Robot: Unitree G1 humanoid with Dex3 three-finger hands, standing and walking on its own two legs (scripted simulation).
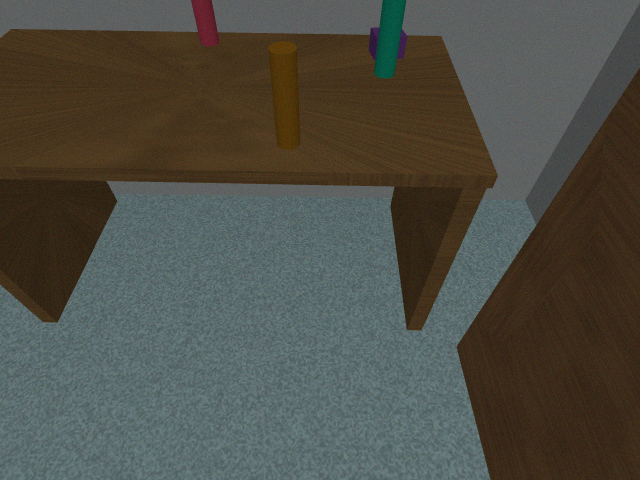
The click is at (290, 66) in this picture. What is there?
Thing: slim round
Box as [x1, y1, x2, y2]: [268, 41, 299, 149]
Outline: 280,41 272,43 268,47 277,144 279,147 284,149 292,149 299,144 296,46 290,42
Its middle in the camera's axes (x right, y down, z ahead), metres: -0.07 -0.28 +0.78
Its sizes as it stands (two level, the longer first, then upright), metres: 0.051 0.051 0.206
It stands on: a support 0.73 m high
